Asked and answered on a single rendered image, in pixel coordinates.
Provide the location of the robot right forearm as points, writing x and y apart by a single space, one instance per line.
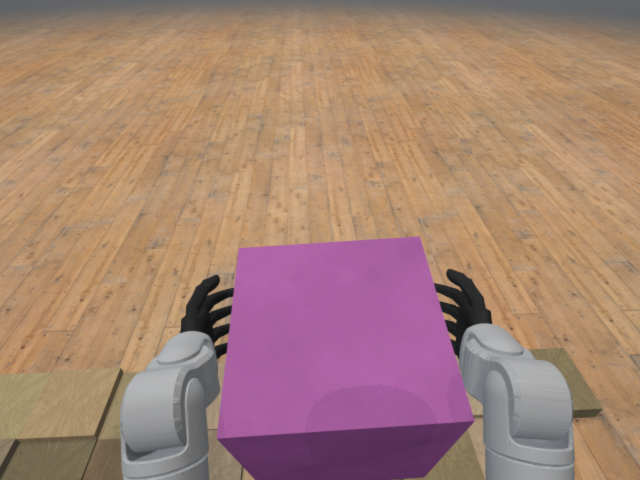
527 407

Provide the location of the right robot hand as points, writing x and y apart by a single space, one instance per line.
472 308

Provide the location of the left robot hand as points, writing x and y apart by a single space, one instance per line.
199 319

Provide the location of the robot left forearm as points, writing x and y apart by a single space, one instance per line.
163 423

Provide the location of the carton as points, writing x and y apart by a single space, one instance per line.
339 364

